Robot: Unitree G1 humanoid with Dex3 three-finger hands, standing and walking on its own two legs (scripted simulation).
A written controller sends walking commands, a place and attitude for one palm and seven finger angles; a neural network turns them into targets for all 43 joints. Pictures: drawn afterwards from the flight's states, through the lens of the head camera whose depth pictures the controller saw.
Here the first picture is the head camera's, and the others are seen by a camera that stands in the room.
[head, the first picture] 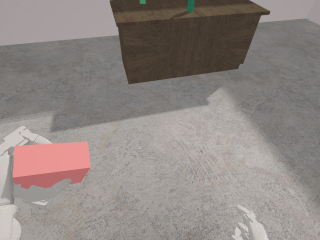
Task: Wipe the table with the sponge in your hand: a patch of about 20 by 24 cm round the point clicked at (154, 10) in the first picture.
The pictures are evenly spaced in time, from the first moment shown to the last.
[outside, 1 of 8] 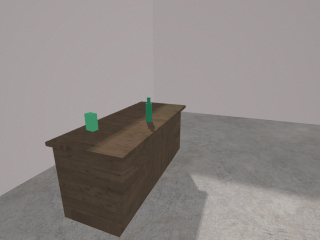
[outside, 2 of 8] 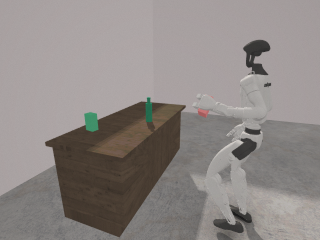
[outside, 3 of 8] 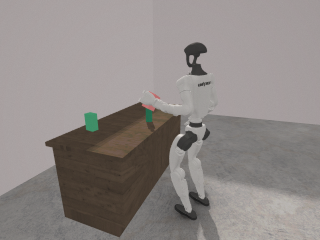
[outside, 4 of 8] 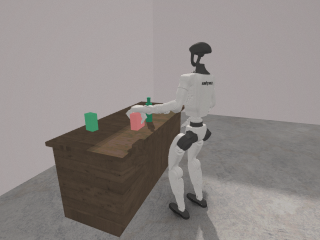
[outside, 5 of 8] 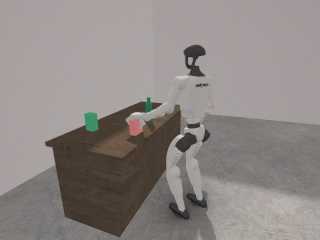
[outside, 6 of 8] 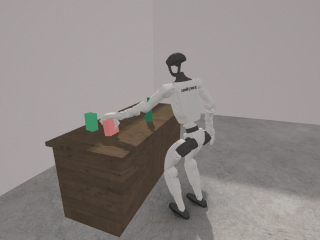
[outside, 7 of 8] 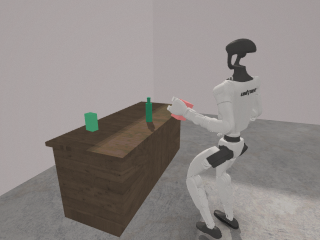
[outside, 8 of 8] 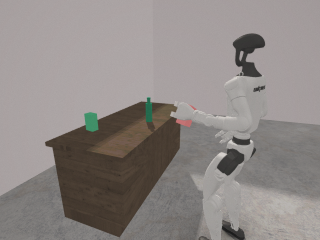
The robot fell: no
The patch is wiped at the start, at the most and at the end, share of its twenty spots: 0.00 1.00 1.00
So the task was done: yes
